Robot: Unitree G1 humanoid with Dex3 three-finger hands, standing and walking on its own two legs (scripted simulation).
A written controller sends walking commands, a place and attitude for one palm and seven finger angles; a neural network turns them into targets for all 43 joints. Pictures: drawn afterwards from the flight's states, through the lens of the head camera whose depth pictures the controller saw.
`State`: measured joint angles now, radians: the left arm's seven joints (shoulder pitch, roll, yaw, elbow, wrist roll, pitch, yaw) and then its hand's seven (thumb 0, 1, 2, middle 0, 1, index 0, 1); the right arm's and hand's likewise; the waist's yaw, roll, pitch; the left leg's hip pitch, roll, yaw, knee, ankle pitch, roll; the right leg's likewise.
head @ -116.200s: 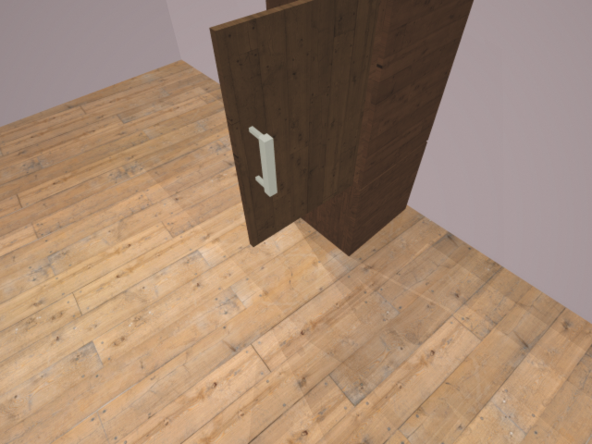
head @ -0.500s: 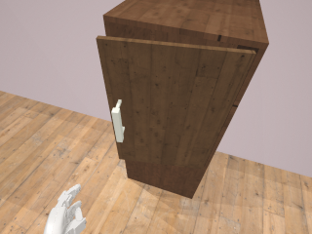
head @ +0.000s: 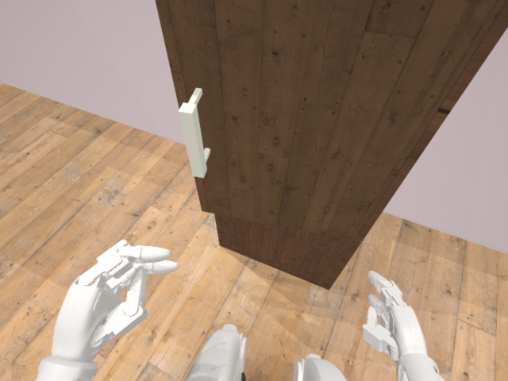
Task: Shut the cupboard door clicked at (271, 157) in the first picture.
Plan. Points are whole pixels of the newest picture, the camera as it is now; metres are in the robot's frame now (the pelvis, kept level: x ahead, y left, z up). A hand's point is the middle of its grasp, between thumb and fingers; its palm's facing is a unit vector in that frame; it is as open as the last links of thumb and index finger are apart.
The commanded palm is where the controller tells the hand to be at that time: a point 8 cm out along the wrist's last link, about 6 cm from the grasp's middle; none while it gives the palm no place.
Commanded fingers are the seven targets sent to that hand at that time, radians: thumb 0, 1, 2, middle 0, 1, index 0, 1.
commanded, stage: raise the hand and make a fist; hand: left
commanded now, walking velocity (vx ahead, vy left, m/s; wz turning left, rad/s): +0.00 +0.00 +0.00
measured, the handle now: (198, 135) +0.49 +0.17 +0.08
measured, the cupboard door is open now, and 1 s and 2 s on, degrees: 11 11 11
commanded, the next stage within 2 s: bring the fist close to the handle in 1.26 s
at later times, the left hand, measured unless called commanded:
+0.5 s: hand (153, 287) +0.23 +0.17 +0.06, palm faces -0.14 -0.99 -0.01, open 3.2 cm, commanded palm +0.21 +0.23 +0.08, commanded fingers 0.00 0.90 0.90 -1.26 -1.46 -1.26 -1.46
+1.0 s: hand (132, 260) +0.25 +0.20 +0.09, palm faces -0.08 -1.00 -0.03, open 3.1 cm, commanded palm +0.22 +0.25 +0.09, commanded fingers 0.00 0.90 0.90 -1.30 -1.50 -1.30 -1.50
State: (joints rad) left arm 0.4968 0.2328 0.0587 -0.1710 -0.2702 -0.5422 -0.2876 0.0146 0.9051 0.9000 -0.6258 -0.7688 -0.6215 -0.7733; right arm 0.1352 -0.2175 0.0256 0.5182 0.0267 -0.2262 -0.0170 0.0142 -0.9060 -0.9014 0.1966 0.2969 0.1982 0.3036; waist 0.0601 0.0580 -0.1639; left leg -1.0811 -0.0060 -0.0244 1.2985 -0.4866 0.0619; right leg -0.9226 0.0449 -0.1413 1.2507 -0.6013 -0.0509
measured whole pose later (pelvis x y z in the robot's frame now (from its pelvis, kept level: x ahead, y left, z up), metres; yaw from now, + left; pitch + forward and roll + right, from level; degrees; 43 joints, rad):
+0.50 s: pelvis +0.02 +0.00 +0.01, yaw -2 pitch +16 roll -3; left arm 0.48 0.27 0.10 -0.11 -0.30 -0.39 -0.32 0.02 0.90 0.90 -1.09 -1.27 -1.08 -1.27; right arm 0.22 -0.23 -0.03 0.49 0.04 -0.16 -0.05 0.02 -0.91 -0.90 0.20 0.30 0.20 0.30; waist 0.00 0.02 -0.17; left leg -1.02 0.01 0.02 1.23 -0.50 0.06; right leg -0.88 0.05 -0.09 1.20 -0.60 -0.04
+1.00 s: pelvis +0.02 +0.01 +0.03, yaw -1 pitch +14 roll -4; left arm 0.36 0.28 0.15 0.00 -0.30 -0.37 -0.29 0.01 0.90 0.90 -1.30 -1.50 -1.29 -1.50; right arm 0.27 -0.25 0.03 0.49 0.04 -0.14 -0.03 0.02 -0.90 -0.90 0.20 0.30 0.20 0.30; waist -0.01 0.05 -0.17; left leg -0.92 0.00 0.01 1.13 -0.46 0.08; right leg -0.78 0.05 -0.09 1.08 -0.55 -0.03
